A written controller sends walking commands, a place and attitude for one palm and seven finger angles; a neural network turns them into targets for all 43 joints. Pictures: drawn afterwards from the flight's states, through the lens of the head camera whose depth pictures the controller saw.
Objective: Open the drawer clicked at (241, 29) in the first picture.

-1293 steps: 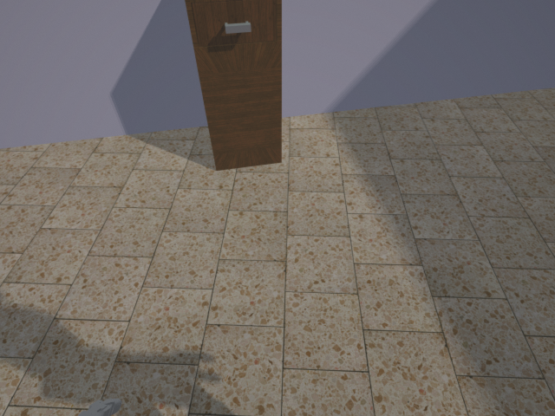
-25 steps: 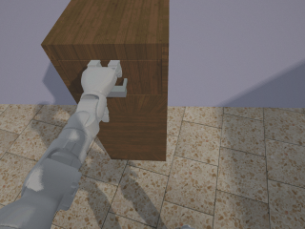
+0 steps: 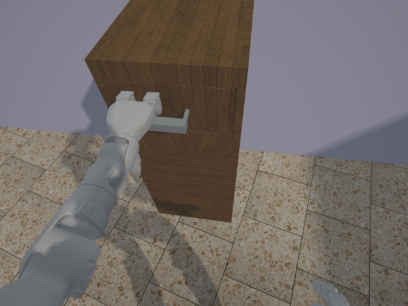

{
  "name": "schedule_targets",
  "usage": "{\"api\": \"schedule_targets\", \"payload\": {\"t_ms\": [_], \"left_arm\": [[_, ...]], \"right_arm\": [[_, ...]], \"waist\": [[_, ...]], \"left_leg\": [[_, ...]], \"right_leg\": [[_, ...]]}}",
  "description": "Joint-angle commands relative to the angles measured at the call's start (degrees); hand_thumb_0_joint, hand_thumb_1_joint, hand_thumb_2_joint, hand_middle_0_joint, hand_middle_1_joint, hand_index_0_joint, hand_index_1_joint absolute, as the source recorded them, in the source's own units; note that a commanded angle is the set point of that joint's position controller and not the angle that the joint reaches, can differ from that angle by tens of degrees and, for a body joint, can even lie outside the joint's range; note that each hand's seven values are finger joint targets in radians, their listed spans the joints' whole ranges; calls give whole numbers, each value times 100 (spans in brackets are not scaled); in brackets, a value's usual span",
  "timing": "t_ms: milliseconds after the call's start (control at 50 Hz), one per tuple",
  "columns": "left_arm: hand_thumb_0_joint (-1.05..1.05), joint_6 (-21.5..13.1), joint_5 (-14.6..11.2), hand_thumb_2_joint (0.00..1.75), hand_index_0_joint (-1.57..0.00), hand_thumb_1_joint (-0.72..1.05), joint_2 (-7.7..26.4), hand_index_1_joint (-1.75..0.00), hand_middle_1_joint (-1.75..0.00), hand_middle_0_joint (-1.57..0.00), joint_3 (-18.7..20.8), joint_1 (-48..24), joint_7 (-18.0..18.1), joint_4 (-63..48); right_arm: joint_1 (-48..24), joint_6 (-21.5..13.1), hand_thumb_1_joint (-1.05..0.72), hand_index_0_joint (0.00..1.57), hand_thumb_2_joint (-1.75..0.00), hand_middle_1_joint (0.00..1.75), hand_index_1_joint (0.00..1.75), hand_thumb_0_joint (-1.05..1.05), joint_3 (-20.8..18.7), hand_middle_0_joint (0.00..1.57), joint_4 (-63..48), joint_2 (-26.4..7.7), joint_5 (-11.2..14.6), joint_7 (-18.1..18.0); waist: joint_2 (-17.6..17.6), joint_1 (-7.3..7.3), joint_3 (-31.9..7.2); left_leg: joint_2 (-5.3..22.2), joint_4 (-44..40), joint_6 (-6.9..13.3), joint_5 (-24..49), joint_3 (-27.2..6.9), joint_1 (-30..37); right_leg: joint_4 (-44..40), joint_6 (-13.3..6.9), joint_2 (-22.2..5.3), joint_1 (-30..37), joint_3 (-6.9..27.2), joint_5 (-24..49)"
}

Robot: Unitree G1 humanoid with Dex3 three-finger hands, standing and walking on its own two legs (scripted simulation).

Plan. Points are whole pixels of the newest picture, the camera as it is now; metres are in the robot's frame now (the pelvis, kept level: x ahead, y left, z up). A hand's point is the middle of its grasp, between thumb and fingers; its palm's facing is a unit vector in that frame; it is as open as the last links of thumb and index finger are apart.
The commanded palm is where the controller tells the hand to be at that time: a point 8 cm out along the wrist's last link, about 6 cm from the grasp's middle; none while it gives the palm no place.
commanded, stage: re-aim the fingers above the handle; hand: left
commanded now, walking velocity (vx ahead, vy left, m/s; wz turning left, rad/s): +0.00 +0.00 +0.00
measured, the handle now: (169, 118) +0.56 +0.12 +0.01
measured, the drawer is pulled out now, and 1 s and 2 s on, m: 0.00 0.00 0.00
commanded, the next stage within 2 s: lower the fingers behind the handle in 1.80 s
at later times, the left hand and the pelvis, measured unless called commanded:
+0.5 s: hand (126, 132) +0.46 +0.19 +0.07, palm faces -0.03 +0.07 -1.00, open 13.8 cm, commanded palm +0.42 +0.16 +0.12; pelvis -0.02 +0.00 +0.00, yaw -2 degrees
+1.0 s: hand (132, 136) +0.45 +0.18 +0.06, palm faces -0.14 +0.06 -0.99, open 13.8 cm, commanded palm +0.43 +0.14 +0.12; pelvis -0.01 +0.01 +0.00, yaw -2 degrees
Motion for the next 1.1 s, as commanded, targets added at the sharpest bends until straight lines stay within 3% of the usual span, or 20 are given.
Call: {"api": "schedule_targets", "payload": {"t_ms": [0, 20, 120, 220, 280, 340, 440, 480, 520, 580, 640, 700, 740, 780, 860, 900, 940, 1000, 1040, 1080], "left_arm": [[0, 149, -194, 30, -30, -50, 301, -120, -120, -30, -61, -2449, -220, -1050], [0, 81, -284, 30, -30, -50, 126, -120, -120, -30, -204, -2488, -387, -1130], [0, -563, -340, 30, -30, -50, 479, -120, -120, -30, 110, -2683, -592, -1399], [0, -886, -26, 30, -30, -50, 2092, -120, -120, -30, 1641, -2754, 305, -1281], [0, -533, 200, 30, -30, -50, 1902, -120, -120, -30, 1456, -2901, 842, -957], [0, 55, 283, 30, -30, -50, 2061, -120, -120, -30, 1445, -2625, 930, -405], [0, 532, -233, 30, -30, -50, 728, -120, -120, -30, 207, -2557, -115, -113], [0, 253, -481, 30, -30, -50, 72, -120, -120, -30, -412, -2798, -651, -748], [0, -289, -699, 30, -30, -50, -156, -120, -120, -30, -653, -3077, -1020, -1339], [0, -1145, -583, 30, -30, -50, 662, -120, -120, -30, 107, -3211, -919, -1876], [0, -1508, -256, 30, -30, -50, 1258, -120, -120, -30, 768, -3622, -137, -1948], [0, -1042, 37, 30, -30, -50, 2152, -120, -120, -30, 1730, -3106, 855, -1144], [0, -503, 75, 30, -30, -50, 1552, -120, -120, -30, 1254, -3066, 1169, -757], [0, 125, 182, 30, -30, -50, 1646, -120, -120, -30, 1202, -2858, 1273, -182], [0, 1373, 276, 30, -30, -50, 1264, -120, -120, -30, 635, -2780, 702, 944], [0, 1476, -166, 30, -30, -50, 547, -120, -120, -30, 28, -2868, -21, 539], [0, 1042, -650, 30, -30, -50, -237, -120, -120, -30, -589, -2985, -807, -430], [0, 20, -829, 30, -30, -50, -540, -120, -120, -30, -885, -2934, -1233, -1995], [0, -630, -861, 30, -30, -50, -184, -120, -120, -30, -600, -3139, -1146, -2678], [0, -1230, -662, 30, -30, -50, 511, -120, -120, -30, 115, -3221, -767, -2867]], "right_arm": [[256, -52, -90, 20, -90, 30, 30, 0, -292, 20, -639, -757, 31, -58], [298, -40, -90, 20, -90, 30, 30, 0, -301, 20, -675, -781, 18, -59], [371, -45, -90, 20, -90, 30, 30, 0, -274, 20, -697, -766, -22, -151], [486, -162, -90, 20, -90, 30, 30, 0, -213, 20, -600, -680, -97, -185], [410, -246, -90, 20, -90, 30, 30, 0, -173, 20, -498, -616, -68, -144], [380, -240, -90, 20, -90, 30, 30, 0, -176, 20, -445, -711, -43, -115], [571, -177, -90, 20, -90, 30, 30, 0, -318, 20, -558, -925, 137, -149], [474, -194, -90, 20, -90, 30, 30, 0, -350, 20, -617, -954, 118, -227], [479, -288, -90, 20, -90, 30, 30, 0, -325, 20, -645, -945, 74, -308], [716, -373, -90, 20, -90, 30, 30, 0, -331, 20, -531, -851, -38, -384], [860, -423, -90, 20, -90, 30, 30, 0, -308, 20, -404, -732, -83, -289], [648, -386, -90, 20, -90, 30, 30, 0, -168, 20, -378, -649, -96, -166], [475, -342, -90, 20, -90, 30, 30, 0, -143, 20, -423, -602, -101, -86], [376, -257, -90, 20, -90, 30, 30, 0, -111, 20, -392, -695, -86, -54], [431, -12, -90, 20, -90, 30, 30, 0, -123, 20, -385, -846, 61, -30], [406, 68, -90, 20, -90, 30, 30, 0, -213, 20, -614, -938, 151, -84], [280, 43, -90, 20, -90, 30, 30, 0, -293, 20, -783, -990, 122, -195], [257, -205, -90, 20, -90, 30, 30, 0, -264, 20, -815, -893, 40, -324], [499, -337, -90, 20, -90, 30, 30, 0, -286, 20, -698, -784, -18, -368], [756, -366, -90, 20, -90, 30, 30, 0, -274, 20, -555, -695, -100, -391]], "waist": [[-478, -358, -2323], [-520, -426, -2312], [-720, -387, -1898], [-459, 68, -2254], [-370, -11, -2034], [-351, 61, -2474], [-809, -412, -2480], [-866, -678, -2238], [-800, -827, -1941], [-361, -588, -2150], [171, -354, -2169], [-134, 5, -2048], [-345, -75, -2024], [-346, -9, -2032], [-658, -175, -2447], [-1033, -450, -2524], [-1184, -753, -2491], [-671, -727, -2751], [-186, -685, -2629], [-124, -515, -2515]], "left_leg": [[-79, -248, 100, 2375, 346, 625], [-73, -246, 99, 2433, 289, 643], [-96, -270, 134, 2011, 215, 425], [-132, -276, 68, 1926, 243, -139], [-87, -345, 28, 1611, 356, -351], [-64, -387, 32, 1629, 494, -339], [0, -470, 143, 1592, 499, 135], [-15, -432, 202, 1505, 395, 440], [-61, -377, 241, 1411, 262, 533], [-86, -242, 187, 1757, 152, 758], [-97, -126, 10, 2120, 82, 595], [-135, -163, -39, 1835, 230, -267], [-100, -221, -46, 1716, 350, -397], [-37, -282, -66, 1624, 486, -458], [25, -460, -17, 1587, 589, -354], [13, -446, 113, 1653, 550, -77], [0, -361, 224, 1775, 417, 327], [-84, -234, 273, 2306, 166, 927], [-60, -155, 221, 2717, 33, 1289], [-43, -4, 117, 3014, 47, 1222]], "right_leg": [[-313, -103, 78, 1818, -133, 2160], [-316, -108, 77, 1798, -158, 2153], [-339, -103, 58, 1610, -129, 1798], [-99, -155, 57, 1969, -15, 1655], [-127, -130, 67, 1699, 2, 1310], [-154, -100, 59, 2045, 62, 1439], [-463, -29, 73, 1947, -29, 1572], [-593, 5, 77, 1652, -62, 1479], [-619, -3, 52, 1408, -76, 1295], [-366, -86, 71, 1264, -73, 1407], [-106, -197, 137, 990, -159, 1358], [78, -199, 139, 1301, -124, 1253], [49, -162, 123, 1313, -154, 1221], [-13, -142, 108, 1345, -116, 1198], [-222, -58, 101, 1800, -61, 1429], [-387, -11, 80, 1951, -75, 1709], [-473, 33, 61, 1868, -107, 1920], [-345, 20, 56, 1740, -109, 2089], [-288, -39, 101, 1371, -144, 1974], [-121, -88, 123, 1203, -141, 2055]]}}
